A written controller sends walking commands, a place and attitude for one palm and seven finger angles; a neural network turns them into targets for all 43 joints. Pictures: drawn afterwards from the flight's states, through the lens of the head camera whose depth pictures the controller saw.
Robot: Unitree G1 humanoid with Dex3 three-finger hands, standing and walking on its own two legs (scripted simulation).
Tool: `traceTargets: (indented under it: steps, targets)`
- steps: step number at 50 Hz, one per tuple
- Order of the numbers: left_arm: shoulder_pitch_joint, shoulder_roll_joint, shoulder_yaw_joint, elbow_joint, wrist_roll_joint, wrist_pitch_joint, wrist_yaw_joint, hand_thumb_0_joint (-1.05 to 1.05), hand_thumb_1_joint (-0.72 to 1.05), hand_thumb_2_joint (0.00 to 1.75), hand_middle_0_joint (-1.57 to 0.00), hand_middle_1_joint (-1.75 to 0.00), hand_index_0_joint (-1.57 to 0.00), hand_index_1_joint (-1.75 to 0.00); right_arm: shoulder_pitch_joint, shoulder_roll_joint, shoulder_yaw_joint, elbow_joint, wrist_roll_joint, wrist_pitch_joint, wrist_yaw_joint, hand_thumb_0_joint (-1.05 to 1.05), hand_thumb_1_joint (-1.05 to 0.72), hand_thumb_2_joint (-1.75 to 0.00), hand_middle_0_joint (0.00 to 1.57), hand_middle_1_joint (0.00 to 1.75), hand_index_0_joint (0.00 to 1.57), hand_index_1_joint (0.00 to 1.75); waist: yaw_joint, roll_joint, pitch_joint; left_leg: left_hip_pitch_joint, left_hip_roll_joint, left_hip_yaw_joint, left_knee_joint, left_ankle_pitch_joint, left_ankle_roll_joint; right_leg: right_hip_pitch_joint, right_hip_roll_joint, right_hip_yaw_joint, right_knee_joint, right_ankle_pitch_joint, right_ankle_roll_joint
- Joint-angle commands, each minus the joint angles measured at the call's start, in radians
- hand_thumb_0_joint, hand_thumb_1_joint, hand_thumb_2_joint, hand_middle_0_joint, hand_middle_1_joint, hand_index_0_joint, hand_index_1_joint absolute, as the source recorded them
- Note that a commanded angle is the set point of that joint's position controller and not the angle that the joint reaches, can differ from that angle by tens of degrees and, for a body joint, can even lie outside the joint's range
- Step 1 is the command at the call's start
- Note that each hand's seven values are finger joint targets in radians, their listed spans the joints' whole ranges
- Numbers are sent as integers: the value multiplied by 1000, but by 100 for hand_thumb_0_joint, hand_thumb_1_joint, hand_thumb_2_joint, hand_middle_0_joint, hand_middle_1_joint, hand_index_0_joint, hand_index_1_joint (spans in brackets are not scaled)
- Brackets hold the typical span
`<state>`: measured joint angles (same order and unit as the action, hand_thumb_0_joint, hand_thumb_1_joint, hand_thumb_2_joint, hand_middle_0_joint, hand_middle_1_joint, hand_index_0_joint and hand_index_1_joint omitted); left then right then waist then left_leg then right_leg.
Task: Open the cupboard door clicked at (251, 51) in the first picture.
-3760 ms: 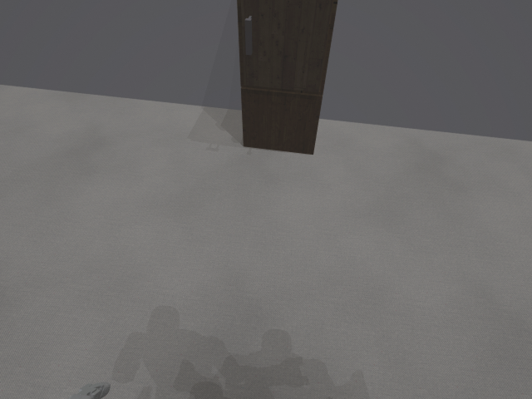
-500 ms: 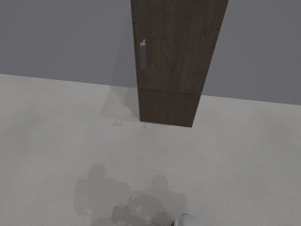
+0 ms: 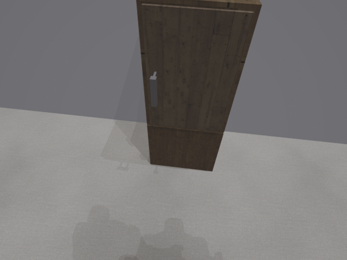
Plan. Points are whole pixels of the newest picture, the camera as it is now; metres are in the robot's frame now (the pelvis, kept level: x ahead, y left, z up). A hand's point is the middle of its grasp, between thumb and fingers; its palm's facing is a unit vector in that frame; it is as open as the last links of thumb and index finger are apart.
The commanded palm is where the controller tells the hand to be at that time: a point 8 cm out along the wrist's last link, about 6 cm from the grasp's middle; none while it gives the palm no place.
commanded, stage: take the last steps up to it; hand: left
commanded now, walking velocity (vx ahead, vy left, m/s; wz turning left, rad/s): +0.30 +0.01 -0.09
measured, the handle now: (154, 89) +0.82 +0.15 -0.09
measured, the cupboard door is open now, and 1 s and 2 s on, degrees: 0 0 0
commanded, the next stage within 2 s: come to a stop and stand still in 0.76 s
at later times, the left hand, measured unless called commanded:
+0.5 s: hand (126, 247) +0.19 +0.15 -0.17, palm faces -0.08 -0.97 -0.22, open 7.3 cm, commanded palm none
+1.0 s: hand (133, 246) +0.20 +0.13 -0.19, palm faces +0.06 -0.99 -0.12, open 7.3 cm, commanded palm none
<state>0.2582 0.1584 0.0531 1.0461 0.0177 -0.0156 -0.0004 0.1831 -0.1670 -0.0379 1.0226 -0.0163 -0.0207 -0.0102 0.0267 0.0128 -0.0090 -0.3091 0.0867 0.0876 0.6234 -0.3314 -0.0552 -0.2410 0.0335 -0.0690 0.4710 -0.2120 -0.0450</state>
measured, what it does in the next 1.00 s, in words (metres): walks ahead: left foot, then right foot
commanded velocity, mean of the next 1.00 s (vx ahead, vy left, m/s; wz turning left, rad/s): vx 0.15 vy -0.01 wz -0.01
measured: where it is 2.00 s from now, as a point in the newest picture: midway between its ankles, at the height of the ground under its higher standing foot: outside the picture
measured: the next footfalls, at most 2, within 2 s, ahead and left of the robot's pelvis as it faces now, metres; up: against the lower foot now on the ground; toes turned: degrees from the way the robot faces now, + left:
left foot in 0.02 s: +0.07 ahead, +0.12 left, +0.00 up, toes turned +6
right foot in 0.48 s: +0.19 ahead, -0.15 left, +0.00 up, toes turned -12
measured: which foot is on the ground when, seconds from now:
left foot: up 0.00-0.00, down 0.02-0.48, up 0.50-0.90, down 0.92-1.00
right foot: down 0.00-0.04, up 0.06-0.46, down 0.48-0.94, up 0.96-1.00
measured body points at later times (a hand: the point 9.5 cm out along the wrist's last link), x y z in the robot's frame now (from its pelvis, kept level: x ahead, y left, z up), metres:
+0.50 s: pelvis +0.11 -0.03 -0.01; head +0.14 -0.06 +0.44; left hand +0.20 +0.20 -0.15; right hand -0.02 -0.21 -0.17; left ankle +0.03 +0.11 -0.73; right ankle +0.15 -0.14 -0.74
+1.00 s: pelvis +0.26 -0.02 -0.01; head +0.29 +0.01 +0.44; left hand +0.20 +0.18 -0.18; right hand +0.36 -0.25 -0.14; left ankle +0.32 +0.07 -0.74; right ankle +0.16 -0.14 -0.72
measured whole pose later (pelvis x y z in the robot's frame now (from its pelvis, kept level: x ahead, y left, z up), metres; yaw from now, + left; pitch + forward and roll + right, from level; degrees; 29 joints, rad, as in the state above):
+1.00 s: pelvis +0.26 -0.02 -0.01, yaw -3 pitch -1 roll +0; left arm 0.37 0.13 0.02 1.15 0.00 -0.01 0.03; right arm 0.11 -0.15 -0.01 1.03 -0.01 -0.05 -0.02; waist 0.06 -0.05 0.07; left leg -0.33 0.05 0.16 0.57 -0.22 0.05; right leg -0.15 -0.06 -0.09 0.71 -0.52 0.03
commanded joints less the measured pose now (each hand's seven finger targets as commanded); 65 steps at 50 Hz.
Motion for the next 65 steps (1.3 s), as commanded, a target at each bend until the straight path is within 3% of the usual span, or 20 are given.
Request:
traceTargets:
  steps: [1,2,3,6,9,19,22,23,24,25,26,32,43,45,46,47,48,51,57,65]
  targets:
    - [5,75,17,-61,-10,-3,-2,0,90,90,-20,-30,-20,-30,245,-152,-32,28,-16,-25,-10,0,-90,-90,20,30,20,30,-84,230,81,297,204,-291,-371,-195,96,-355,-53,83,106,-318,-1]
    - [-37,66,14,-87,-5,-8,-4,0,90,90,-20,-30,-20,-30,274,-201,-42,15,-18,-14,-10,0,-90,-90,20,30,20,30,-98,326,136,210,346,-468,-510,-341,180,-392,-22,-12,325,-317,22]
    - [-55,90,24,-87,8,-5,-4,0,90,90,-20,-30,-20,-30,220,-177,-37,1,-20,-11,-10,0,-90,-90,20,30,20,30,-82,259,181,102,345,-470,-554,-404,208,-371,-73,48,445,-284,14]
    - [10,68,27,-41,19,0,-17,0,90,90,-20,-30,-20,-30,161,-103,-17,-11,-12,-33,-19,0,-90,-90,20,30,20,30,-34,104,166,110,229,-264,-517,-162,167,-373,-97,60,598,-123,30]
    - [36,53,23,-25,13,1,-19,0,90,90,-20,-30,-20,-30,204,-96,-13,9,-6,-50,-24,0,-90,-90,20,30,20,30,-25,107,101,197,186,-159,-491,33,165,-379,-109,49,615,-41,49]
    - [-117,26,7,-65,7,-9,-23,0,90,90,-20,-30,-20,-30,319,-111,-28,94,-16,-40,-18,0,-90,-90,20,30,20,30,-76,135,125,219,219,-97,-410,202,210,-226,-112,-53,189,-117,53]
    - [50,63,21,-5,10,-26,-17,0,90,90,-20,-30,-20,-30,284,-97,-26,99,-8,-34,-13,0,-90,-90,20,30,20,30,10,45,36,99,142,-26,-197,170,145,104,-72,-69,-7,7,31]
    - [185,126,36,36,14,-39,-9,0,90,90,-20,-30,-20,-30,272,-67,-20,86,3,-39,-6,0,-90,-90,20,30,20,30,70,-79,-42,-37,77,53,13,104,105,310,-197,79,-63,-56,-12]
    - [303,247,59,68,14,-46,4,0,90,90,-20,-30,-20,-30,261,0,-4,48,10,-43,2,0,-90,-90,20,30,20,30,97,-360,-85,-285,-43,107,307,-223,62,469,-449,428,-178,-61,-106]
    - [329,248,52,70,-4,-42,12,0,90,90,-20,-30,-20,-30,196,-50,-12,22,2,-34,1,0,-90,-90,20,30,20,30,106,-261,-58,-335,-25,-8,475,-271,71,389,-492,504,-250,-65,-149]
    - [252,214,50,59,-2,-45,17,0,90,90,-20,-30,-20,-30,189,-39,-23,30,1,-32,3,0,-90,-90,20,30,20,30,71,-212,-11,-349,14,-48,541,-179,76,313,-464,438,-259,-107,-149]
    - [91,57,4,14,8,-62,26,0,90,90,-20,-30,-20,-30,218,25,-21,62,-9,1,13,0,-90,-90,20,30,20,30,-45,-102,111,-212,50,-29,407,43,40,19,-330,93,-287,188,-99]
    - [149,123,10,53,8,-53,27,0,90,90,-20,-30,-20,-30,16,-26,-9,-28,-3,-19,25,0,-90,-90,20,30,20,30,-15,-117,90,-70,-13,27,-29,110,50,149,-311,51,-153,425,-84]
    - [139,86,-5,58,-1,-39,36,0,90,90,-20,-30,-20,-30,143,-65,-7,23,-8,-31,4,0,-90,-90,20,30,20,30,-65,-29,3,193,-6,3,-185,466,56,97,-212,-19,76,470,-7]
    - [177,48,-20,57,-13,-34,40,0,90,90,-20,-30,-20,-30,211,-136,-16,32,-11,-37,-10,0,-90,-90,20,30,20,30,-76,108,-99,399,158,-141,-132,897,121,-46,-138,-57,200,220,48]
    - [215,19,-34,61,-23,-22,45,0,90,90,-20,-30,-20,-30,219,-174,-17,35,5,-29,-21,0,-90,-90,20,30,20,30,-59,235,-152,426,314,-255,-157,1235,221,-73,-96,-35,325,-300,78]
    - [220,28,-30,66,-17,-11,53,0,90,90,-20,-30,-20,-30,173,-168,-9,30,11,-17,-29,0,-90,-90,20,30,20,30,-40,176,-111,329,320,-204,-207,1218,255,-35,-107,26,376,-441,77]
    - [157,54,-21,66,-4,30,56,0,90,90,-20,-30,-20,-30,52,-134,-5,10,11,4,-48,0,-90,-90,20,30,20,30,-29,176,20,173,267,-171,-262,1052,225,-70,-128,63,431,-348,84]
    - [130,76,20,-3,6,73,41,0,90,90,-20,-30,-20,-30,12,-156,-45,-29,4,26,-50,0,-90,-90,20,30,20,30,-22,44,-75,163,283,-139,-277,730,254,-182,-90,94,670,-247,90]
    - [81,53,12,-63,4,63,27,0,90,90,-20,-30,-20,-30,-33,-162,-55,-48,-16,38,-18,0,-90,-90,20,30,20,30,-27,225,-27,20,216,-170,-371,16,195,-37,-88,18,270,-249,66]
